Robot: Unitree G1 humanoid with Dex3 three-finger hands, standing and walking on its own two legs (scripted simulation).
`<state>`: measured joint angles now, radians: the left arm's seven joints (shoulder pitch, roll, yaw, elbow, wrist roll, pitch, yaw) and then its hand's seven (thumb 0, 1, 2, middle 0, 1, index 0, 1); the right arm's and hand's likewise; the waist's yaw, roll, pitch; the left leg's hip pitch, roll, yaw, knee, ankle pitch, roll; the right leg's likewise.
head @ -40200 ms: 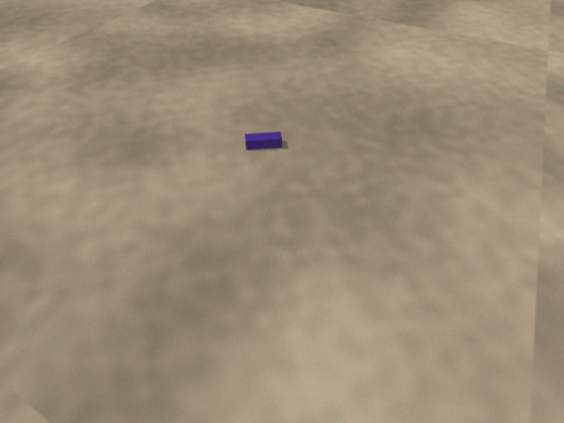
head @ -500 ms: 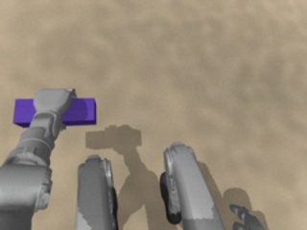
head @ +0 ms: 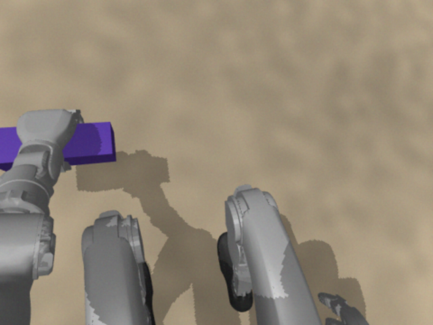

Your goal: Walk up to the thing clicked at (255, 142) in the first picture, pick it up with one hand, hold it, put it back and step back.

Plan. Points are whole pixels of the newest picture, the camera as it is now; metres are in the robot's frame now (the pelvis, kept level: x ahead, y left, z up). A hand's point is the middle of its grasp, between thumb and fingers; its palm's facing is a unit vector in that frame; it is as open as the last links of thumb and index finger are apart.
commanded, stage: crouch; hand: left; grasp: from above
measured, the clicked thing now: (58, 146) +0.47 +0.24 -0.20
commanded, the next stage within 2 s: lower in 0.38 s
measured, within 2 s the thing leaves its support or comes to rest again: rests again in 1.64 s
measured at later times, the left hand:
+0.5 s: hand (65, 146) +0.48 +0.23 -0.21, palm faces -0.47 +0.00 -0.88, open 10.0 cm
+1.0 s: hand (75, 150) +0.48 +0.23 -0.27, palm faces -0.48 -0.01 -0.88, open 10.0 cm
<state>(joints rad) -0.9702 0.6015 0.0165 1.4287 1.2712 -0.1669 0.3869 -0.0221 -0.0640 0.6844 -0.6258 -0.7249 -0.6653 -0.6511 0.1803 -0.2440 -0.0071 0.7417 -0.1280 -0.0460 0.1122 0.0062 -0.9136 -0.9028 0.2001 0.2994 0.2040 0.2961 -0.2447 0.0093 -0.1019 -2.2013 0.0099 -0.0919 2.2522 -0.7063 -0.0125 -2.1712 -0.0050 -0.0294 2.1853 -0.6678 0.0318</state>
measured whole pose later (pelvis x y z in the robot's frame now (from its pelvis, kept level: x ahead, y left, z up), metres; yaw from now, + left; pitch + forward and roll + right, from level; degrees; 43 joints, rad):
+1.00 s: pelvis +0.00 +0.00 -0.06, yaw -3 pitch +34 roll -8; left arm -1.04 0.75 0.06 1.60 1.34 -0.20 0.49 -0.02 -0.06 0.68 -0.63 -0.72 -0.67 -0.65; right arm 0.17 -0.28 0.12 0.72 -0.19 -0.09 0.16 0.00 -0.91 -0.90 0.20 0.30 0.20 0.30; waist -0.33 -0.03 0.01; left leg -2.36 0.00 -0.16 2.48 -0.72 -0.02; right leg -2.31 0.01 -0.07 2.37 -0.66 0.04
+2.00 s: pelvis +0.00 +0.01 -0.07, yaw -8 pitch +30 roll -13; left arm -1.10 0.92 0.10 1.75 1.34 -0.21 0.60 -0.02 -0.06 0.68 -0.64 -0.71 -0.67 -0.63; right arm 0.12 -0.33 0.24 0.67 -0.26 -0.21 0.26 0.00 -0.91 -0.90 0.20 0.30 0.20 0.30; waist -0.41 -0.10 0.14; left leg -2.35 0.01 -0.23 2.55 -0.75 -0.01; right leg -2.27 0.04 -0.13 2.38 -0.65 0.06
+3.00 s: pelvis +0.00 +0.01 -0.07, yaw -9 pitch +30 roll -14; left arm -1.11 0.95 0.05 1.73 1.32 -0.22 0.59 0.00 -0.47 1.00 -0.09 -1.02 -0.10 -1.02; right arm 0.13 -0.34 0.28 0.64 -0.26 -0.21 0.25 0.00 -0.90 -0.90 0.20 0.30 0.20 0.30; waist -0.41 -0.12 0.15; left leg -2.35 0.01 -0.24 2.54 -0.74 -0.01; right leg -2.26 0.04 -0.15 2.35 -0.64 0.06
